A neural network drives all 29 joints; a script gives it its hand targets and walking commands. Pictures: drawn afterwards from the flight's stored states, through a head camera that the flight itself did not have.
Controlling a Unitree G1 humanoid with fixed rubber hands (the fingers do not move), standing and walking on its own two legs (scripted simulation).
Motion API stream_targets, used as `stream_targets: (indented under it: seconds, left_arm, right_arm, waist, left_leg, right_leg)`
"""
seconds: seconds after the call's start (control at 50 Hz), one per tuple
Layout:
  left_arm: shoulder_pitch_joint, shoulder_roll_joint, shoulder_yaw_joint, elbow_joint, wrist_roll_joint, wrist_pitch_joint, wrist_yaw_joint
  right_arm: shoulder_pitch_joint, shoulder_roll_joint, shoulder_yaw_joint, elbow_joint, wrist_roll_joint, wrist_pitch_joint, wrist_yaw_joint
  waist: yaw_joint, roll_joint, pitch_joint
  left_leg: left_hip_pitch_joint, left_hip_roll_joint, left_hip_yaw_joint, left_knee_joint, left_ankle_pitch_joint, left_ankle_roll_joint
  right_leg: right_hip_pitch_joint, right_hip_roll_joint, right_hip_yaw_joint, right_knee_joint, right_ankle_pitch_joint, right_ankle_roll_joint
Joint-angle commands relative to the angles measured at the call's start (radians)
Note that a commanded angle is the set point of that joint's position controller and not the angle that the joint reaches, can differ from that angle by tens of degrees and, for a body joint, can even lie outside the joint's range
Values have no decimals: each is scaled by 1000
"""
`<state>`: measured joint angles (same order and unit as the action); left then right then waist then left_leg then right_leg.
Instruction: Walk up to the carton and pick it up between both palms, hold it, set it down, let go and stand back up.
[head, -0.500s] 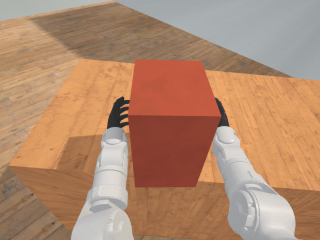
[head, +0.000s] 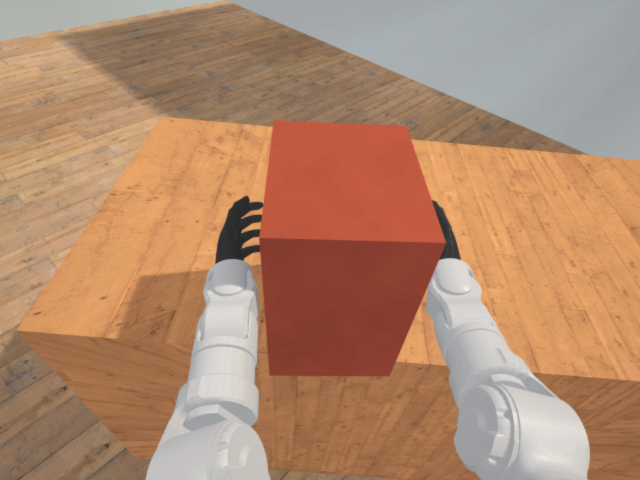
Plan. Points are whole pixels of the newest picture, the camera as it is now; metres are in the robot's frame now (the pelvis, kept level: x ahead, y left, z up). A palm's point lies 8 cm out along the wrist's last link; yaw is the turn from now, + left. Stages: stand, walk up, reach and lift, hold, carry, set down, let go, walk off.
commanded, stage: set down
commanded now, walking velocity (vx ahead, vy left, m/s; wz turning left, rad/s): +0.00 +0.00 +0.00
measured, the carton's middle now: (335, 256) +0.43 +0.04 +0.06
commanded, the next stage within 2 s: none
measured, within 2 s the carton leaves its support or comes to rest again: neither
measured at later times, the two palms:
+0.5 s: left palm (223, 255) +0.38 +0.19 +0.08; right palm (440, 263) +0.41 -0.10 +0.09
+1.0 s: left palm (222, 264) +0.38 +0.19 +0.06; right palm (437, 265) +0.42 -0.10 +0.07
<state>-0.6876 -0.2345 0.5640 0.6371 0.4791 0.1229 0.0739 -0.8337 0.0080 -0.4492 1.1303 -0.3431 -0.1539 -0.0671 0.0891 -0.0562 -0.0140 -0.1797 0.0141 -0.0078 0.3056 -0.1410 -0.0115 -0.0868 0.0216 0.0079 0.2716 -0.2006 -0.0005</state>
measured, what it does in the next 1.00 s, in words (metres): stands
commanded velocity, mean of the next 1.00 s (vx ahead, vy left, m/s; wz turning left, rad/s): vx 0.00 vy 0.00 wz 0.00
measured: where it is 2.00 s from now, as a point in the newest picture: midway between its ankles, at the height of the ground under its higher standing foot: outside the picture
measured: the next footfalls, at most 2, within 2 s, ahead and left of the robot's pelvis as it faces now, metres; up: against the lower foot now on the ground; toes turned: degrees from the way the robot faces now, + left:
none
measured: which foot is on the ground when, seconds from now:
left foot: down 0.00-1.00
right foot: down 0.00-1.00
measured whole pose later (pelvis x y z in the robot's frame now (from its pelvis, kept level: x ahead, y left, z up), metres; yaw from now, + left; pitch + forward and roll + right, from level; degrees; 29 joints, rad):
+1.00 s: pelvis -0.02 +0.01 -0.01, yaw -1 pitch +11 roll -2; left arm -0.76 0.00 0.22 0.82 0.05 0.11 0.22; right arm -0.88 -0.09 -0.26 1.13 0.09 -0.08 -0.07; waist 0.10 -0.05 -0.08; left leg -0.45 0.04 -0.01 0.41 -0.14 -0.01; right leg -0.34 0.04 0.01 0.31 -0.17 -0.01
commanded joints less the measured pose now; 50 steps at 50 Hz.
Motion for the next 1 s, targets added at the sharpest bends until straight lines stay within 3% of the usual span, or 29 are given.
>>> stream_targets:
  seconds: [0.0,0.04,0.06,0.08,0.14,0.2,0.24,0.28,0.34,0.42,0.46,0.48,0.52,0.58,0.6,0.66,0.7,0.72,0.74,0.76,0.78,0.82,0.84,0.86,0.88,0.9,0.92,0.94,0.98]
  left_arm:
    - [-510,-332,-196,49,-4,-58,-109]
    - [-495,-339,-212,59,-11,-52,-113]
    - [-485,-344,-182,44,29,-52,-109]
    - [-486,-351,-175,54,18,-54,-101]
    - [-505,-270,-176,57,6,-58,-93]
    - [-522,-236,-164,63,10,-62,-85]
    - [-503,-200,-140,69,2,-68,-76]
    - [-511,-118,-109,98,-9,-77,-69]
    - [-512,-57,-130,60,-41,-100,-35]
    - [-508,200,-80,69,-93,-126,50]
    - [-563,243,-153,80,-178,-131,86]
    - [-574,260,-212,73,-233,-129,103]
    - [-550,231,-249,144,-265,-111,116]
    - [-527,258,-283,172,-310,-124,122]
    - [-559,274,-328,134,-340,-130,115]
    - [-631,255,-381,81,-396,-146,145]
    - [-608,263,-401,6,-414,-135,166]
    - [-562,269,-384,98,-417,-112,163]
    - [-559,273,-396,63,-423,-92,162]
    - [-571,276,-391,111,-426,-85,162]
    - [-556,289,-386,83,-412,-80,162]
    - [-577,287,-377,36,-417,-99,169]
    - [-585,274,-397,1,-438,-95,167]
    - [-588,288,-405,-34,-440,-96,169]
    - [-527,291,-370,68,-416,-73,163]
    - [-434,276,-397,-40,-430,-70,161]
    - [-476,275,-405,-49,-416,-71,165]
    - [-509,276,-401,-46,-412,-64,165]
    - [-391,279,-452,-182,-427,-54,168]
  right_arm:
    - [-490,585,101,-198,-56,-42,163]
    - [-438,580,92,-151,-70,-33,164]
    - [-425,587,85,-150,-64,-35,168]
    - [-482,578,86,-212,-74,-45,167]
    - [-432,490,58,-147,-57,-40,167]
    - [-438,448,55,-151,-59,-40,166]
    - [-455,425,68,-191,-45,-37,151]
    - [-434,376,36,-155,-50,-27,130]
    - [-436,226,57,-139,10,-36,117]
    - [-463,-8,96,-187,115,-31,60]
    - [-512,-120,167,-144,229,-16,26]
    - [-528,-157,193,-158,257,-13,14]
    - [-498,-175,253,-59,305,12,3]
    - [-520,-206,276,-112,350,12,-18]
    - [-543,-225,291,-142,368,13,-20]
    - [-610,-289,268,-167,395,0,-18]
    - [-592,-337,259,-198,410,2,-12]
    - [-572,-350,282,-146,415,24,-16]
    - [-574,-359,317,-143,449,33,-16]
    - [-616,-363,310,-135,458,46,-8]
    - [-563,-364,291,-88,441,47,-3]
    - [-590,-357,282,-181,436,35,-15]
    - [-601,-362,296,-169,454,31,-11]
    - [-591,-367,290,-167,451,33,0]
    - [-554,-394,308,-122,459,42,-2]
    - [-496,-414,328,-155,462,27,6]
    - [-491,-439,281,-82,449,39,13]
    - [-521,-420,307,-66,462,39,12]
    - [-417,-436,300,-165,450,8,14]
  waist:
    - [22,-46,-405]
    - [2,-27,-383]
    - [21,12,-400]
    - [29,-32,-411]
    - [20,23,-401]
    - [18,-7,-412]
    - [42,-34,-409]
    - [32,-45,-370]
    - [25,9,-398]
    - [85,-30,-418]
    - [77,39,-478]
    - [49,52,-549]
    - [46,79,-496]
    - [62,68,-589]
    - [37,97,-632]
    - [34,158,-801]
    - [27,186,-884]
    - [43,148,-773]
    - [37,150,-781]
    - [64,156,-742]
    - [36,174,-737]
    - [59,167,-842]
    - [28,162,-852]
    - [40,191,-867]
    - [45,146,-764]
    - [37,136,-828]
    - [-1,182,-782]
    - [26,198,-765]
    - [-2,182,-852]
  left_leg:
    - [109,0,159,19,368,25]
    - [150,3,158,14,391,8]
    - [153,1,155,24,392,13]
    - [159,7,155,25,393,12]
    - [190,11,150,36,464,-1]
    - [181,8,158,38,457,-2]
    - [121,-11,171,24,391,17]
    - [64,-20,180,10,352,29]
    - [137,-7,165,42,479,-2]
    - [72,-4,164,59,426,10]
    - [69,1,151,93,474,-8]
    - [94,5,132,123,539,-25]
    - [133,12,126,129,514,-47]
    - [117,16,121,141,493,-51]
    - [124,14,121,150,499,-61]
    - [199,31,91,208,608,-101]
    - [289,52,62,232,693,-121]
    - [241,56,70,223,634,-107]
    - [271,54,60,233,665,-111]
    - [244,62,65,221,614,-117]
    - [253,56,49,220,612,-110]
    - [256,49,63,239,659,-105]
    - [268,54,47,255,701,-111]
    - [294,60,44,250,684,-116]
    - [278,58,46,244,696,-101]
    - [302,73,38,253,791,-105]
    - [334,71,27,248,735,-119]
    - [338,71,44,261,787,-118]
    - [352,81,20,294,885,-133]
  right_leg:
    - [42,5,-75,11,350,50]
    - [6,15,-96,7,294,50]
    - [-5,6,-87,10,287,42]
    - [-8,21,-88,-2,270,38]
    - [-48,19,-90,11,290,38]
    - [-39,25,-90,1,276,32]
    - [17,12,-78,9,324,46]
    - [44,2,-71,12,351,58]
    - [-15,23,-83,25,351,36]
    - [-32,24,-60,21,288,34]
    - [-51,39,-47,41,343,12]
    - [-77,53,-56,50,378,3]
    - [-130,61,-52,15,298,-20]
    - [-139,61,-41,26,323,-22]
    - [-141,61,-43,26,347,-26]
    - [-280,80,-62,30,242,-45]
    - [-352,90,-62,29,219,-57]
    - [-353,83,-56,21,211,-60]
    - [-353,78,-44,3,199,-61]
    - [-369,75,-47,-6,148,-68]
    - [-379,75,-48,13,148,-61]
    - [-362,74,-41,33,210,-54]
    - [-387,81,-43,24,201,-60]
    - [-393,79,-47,18,193,-65]
    - [-382,80,-44,23,213,-56]
    - [-340,88,-51,31,321,-65]
    - [-414,90,-67,25,217,-63]
    - [-426,83,-52,9,215,-74]
    - [-374,86,-62,20,335,-81]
